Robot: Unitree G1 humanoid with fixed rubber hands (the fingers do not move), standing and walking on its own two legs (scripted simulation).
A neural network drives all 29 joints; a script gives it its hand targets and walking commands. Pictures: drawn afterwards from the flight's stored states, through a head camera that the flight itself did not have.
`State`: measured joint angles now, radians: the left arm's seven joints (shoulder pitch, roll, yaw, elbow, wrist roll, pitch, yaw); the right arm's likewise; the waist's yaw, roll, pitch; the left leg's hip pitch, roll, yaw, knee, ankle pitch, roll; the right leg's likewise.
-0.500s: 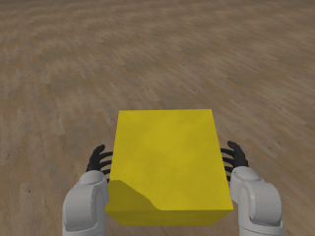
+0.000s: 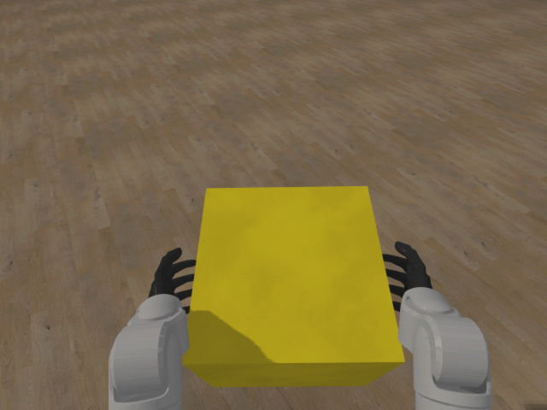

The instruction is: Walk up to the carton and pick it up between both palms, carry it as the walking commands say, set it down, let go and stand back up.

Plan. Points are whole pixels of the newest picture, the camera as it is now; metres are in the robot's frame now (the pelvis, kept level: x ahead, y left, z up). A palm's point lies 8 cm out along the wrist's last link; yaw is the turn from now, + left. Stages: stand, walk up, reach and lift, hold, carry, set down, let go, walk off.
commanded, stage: carry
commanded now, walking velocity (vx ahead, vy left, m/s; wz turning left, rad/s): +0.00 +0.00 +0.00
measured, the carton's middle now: (287, 289) +0.33 +0.00 +0.03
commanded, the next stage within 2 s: hold in 0.24 s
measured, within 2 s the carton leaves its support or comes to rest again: neither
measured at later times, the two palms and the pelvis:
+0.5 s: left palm (172, 337) +0.25 +0.17 +0.02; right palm (397, 327) +0.27 -0.15 +0.02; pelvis +0.01 +0.00 +0.01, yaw +4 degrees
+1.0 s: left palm (179, 326) +0.29 +0.17 -0.02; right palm (384, 312) +0.31 -0.16 -0.01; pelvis +0.01 -0.02 +0.01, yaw +7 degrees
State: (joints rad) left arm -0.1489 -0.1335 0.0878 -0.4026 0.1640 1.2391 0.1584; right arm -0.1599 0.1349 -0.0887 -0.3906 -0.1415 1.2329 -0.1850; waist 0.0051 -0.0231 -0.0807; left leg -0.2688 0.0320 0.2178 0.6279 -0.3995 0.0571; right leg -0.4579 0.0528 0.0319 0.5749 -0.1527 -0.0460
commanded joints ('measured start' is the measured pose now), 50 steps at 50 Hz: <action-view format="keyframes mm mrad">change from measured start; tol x16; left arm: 1 -496 -928 -654 -95 -424 -56 -241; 12 -497 -912 -658 -110 -426 -60 -240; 14 -377 -374 -48 592 40 -283 -253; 15 -398 -395 -104 753 -6 -387 -247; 21 -596 -905 -673 237 -271 -642 -309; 23 -769 -762 -681 -10 -367 -686 -288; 30 -417 -785 -354 816 -133 -560 -363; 50 -736 -819 -280 864 -22 -891 -435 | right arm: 1 -455 951 637 -15 385 -49 274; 12 -402 950 623 25 371 -46 275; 13 -259 599 273 376 20 -218 315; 14 -340 333 92 727 13 -285 305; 23 -627 776 648 102 313 -628 376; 33 -410 770 259 779 36 -541 406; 42 -705 937 439 674 135 -751 459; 50 -556 829 212 910 -15 -841 433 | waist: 1 0 60 -250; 12 -2 28 -253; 13 -9 91 235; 23 31 165 -675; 31 -84 88 74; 42 21 18 -354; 50 -68 86 -257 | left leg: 1 119 143 -145 -92 177 24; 12 97 99 -132 -59 54 11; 14 -248 -47 -331 -329 -187 -3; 21 78 -22 -422 -233 802 -51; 29 -193 -63 -384 -285 67 -5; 50 -319 -90 -372 -122 185 1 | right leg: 1 82 -93 90 -6 165 -34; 12 104 -125 148 -46 222 -49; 13 511 21 61 -141 -132 7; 21 690 40 69 -96 436 26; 31 545 4 66 -147 -22 21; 50 368 11 77 6 177 5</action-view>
